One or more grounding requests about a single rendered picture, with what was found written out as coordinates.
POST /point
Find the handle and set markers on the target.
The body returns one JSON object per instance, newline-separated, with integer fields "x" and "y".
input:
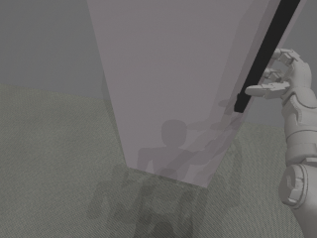
{"x": 279, "y": 22}

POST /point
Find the right robot hand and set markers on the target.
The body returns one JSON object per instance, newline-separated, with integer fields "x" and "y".
{"x": 298, "y": 75}

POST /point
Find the robot right upper arm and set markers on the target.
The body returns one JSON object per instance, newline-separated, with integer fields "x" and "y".
{"x": 298, "y": 190}

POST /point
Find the robot right forearm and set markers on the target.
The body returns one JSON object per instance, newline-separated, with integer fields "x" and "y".
{"x": 299, "y": 110}

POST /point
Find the fridge door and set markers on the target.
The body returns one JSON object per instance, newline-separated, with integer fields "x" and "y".
{"x": 174, "y": 69}

